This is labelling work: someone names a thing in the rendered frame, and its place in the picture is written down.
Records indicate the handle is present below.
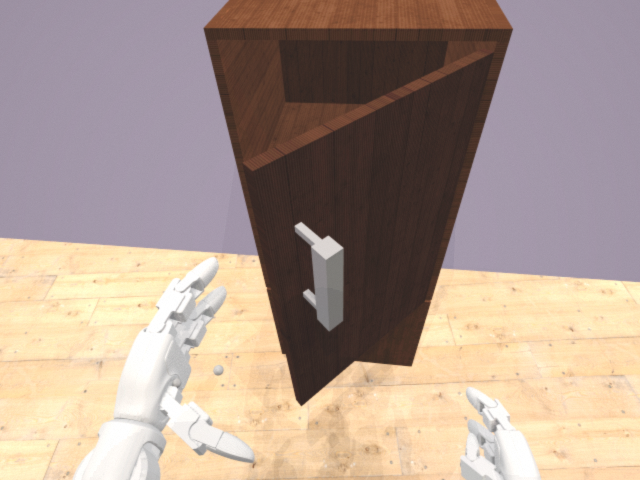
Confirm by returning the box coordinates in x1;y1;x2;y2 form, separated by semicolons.
294;222;344;331

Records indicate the left robot forearm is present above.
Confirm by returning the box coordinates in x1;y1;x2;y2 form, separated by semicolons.
72;419;167;480

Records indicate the cupboard door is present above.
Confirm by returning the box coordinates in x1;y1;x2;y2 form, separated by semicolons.
242;48;494;406

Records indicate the robot right hand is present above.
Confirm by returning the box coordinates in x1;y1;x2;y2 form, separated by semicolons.
460;387;541;480

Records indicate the robot left hand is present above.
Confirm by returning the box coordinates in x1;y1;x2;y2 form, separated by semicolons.
113;257;255;463

